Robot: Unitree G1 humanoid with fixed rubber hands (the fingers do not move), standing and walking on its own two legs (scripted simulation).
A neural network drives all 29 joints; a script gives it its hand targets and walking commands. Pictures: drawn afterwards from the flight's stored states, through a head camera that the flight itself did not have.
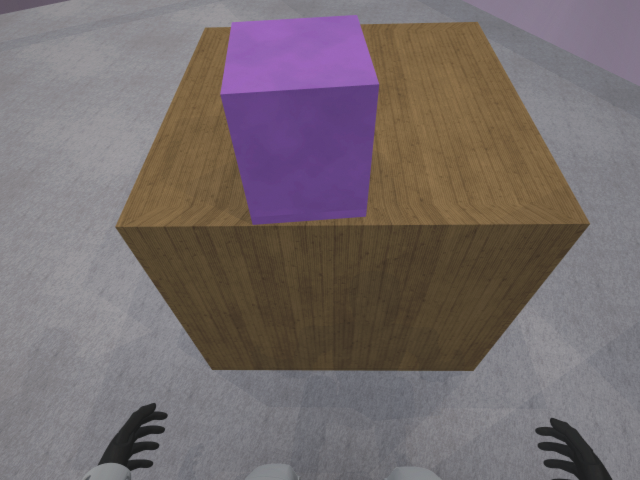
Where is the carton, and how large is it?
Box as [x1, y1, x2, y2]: [220, 15, 378, 224]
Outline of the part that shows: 356,15 232,22 220,94 253,224 365,216 378,82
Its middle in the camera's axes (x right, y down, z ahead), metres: -0.03 -0.19 +0.65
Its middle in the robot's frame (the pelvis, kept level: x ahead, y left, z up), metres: +0.62 +0.07 +0.09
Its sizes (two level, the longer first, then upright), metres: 0.210 0.200 0.250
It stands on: a pedestal, 0.70 m high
